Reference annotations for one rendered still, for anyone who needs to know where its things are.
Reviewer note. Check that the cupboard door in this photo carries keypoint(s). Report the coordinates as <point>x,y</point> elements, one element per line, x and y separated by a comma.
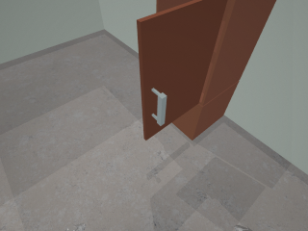
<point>175,50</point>

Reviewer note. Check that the handle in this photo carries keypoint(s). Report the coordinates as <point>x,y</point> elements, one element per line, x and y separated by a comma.
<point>161,107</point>

